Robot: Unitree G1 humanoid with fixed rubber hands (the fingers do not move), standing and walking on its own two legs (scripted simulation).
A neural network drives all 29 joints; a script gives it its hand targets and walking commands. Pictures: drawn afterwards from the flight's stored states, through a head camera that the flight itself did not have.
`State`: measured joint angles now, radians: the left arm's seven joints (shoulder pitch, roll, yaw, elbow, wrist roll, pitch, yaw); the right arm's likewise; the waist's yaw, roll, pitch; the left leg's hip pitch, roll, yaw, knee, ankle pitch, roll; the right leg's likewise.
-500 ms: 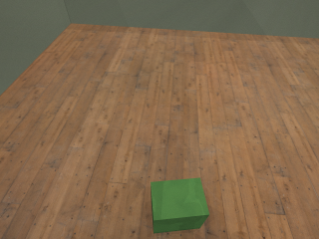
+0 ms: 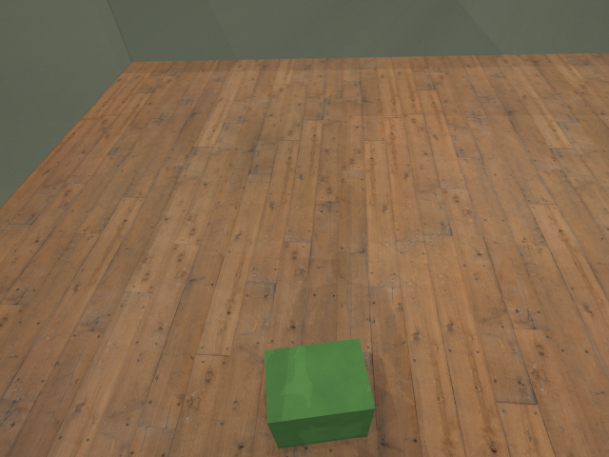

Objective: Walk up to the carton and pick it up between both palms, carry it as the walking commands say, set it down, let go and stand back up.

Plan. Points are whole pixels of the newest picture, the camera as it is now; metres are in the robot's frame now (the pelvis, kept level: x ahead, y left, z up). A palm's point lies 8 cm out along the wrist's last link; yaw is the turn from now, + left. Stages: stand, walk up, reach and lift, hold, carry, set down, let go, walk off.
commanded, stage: walk up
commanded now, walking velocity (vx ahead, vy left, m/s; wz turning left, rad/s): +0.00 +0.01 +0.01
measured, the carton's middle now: (317, 395) +0.43 +0.00 -0.65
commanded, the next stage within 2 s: stand in 1.22 s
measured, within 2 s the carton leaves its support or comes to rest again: neither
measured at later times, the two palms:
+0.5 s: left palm out of the picture -0.04 +0.24 -0.15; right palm out of the picture +0.00 -0.21 -0.15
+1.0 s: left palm out of the picture -0.03 +0.24 -0.15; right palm out of the picture +0.02 -0.22 -0.15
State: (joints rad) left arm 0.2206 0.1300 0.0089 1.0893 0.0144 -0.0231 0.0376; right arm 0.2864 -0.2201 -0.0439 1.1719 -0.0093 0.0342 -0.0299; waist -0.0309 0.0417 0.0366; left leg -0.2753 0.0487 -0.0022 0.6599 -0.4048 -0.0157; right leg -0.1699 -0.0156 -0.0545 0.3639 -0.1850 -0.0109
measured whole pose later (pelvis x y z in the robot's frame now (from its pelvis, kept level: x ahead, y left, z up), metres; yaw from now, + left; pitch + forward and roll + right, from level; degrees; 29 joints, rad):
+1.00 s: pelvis +0.00 +0.01 -0.01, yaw +6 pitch +0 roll -1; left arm 0.26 0.18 0.02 1.10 0.00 0.02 0.05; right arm 0.25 -0.16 -0.03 1.11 -0.01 0.00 -0.03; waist 0.00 0.00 0.04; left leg -0.25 -0.01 -0.06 0.50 -0.25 -0.01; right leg -0.21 -0.06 -0.15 0.47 -0.26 0.01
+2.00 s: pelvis -0.02 +0.00 -0.06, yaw +1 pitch +19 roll +0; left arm 0.02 0.13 0.09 0.51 0.00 0.36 -0.01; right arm -0.01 -0.22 -0.10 0.53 -0.04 0.35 0.09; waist 0.07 0.00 -0.05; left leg -0.84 0.03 0.03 0.87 -0.36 -0.01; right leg -0.85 -0.03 -0.03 0.88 -0.36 0.00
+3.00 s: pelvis -0.07 +0.00 -0.12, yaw +2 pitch +44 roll +1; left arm -0.94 0.23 0.32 0.76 -0.07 0.16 0.04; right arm -1.06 -0.40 -0.25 0.92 0.04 0.16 0.09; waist 0.04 0.02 -0.05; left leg -1.52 0.03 0.02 1.06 -0.31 -0.01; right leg -1.53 -0.03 -0.04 1.07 -0.30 -0.01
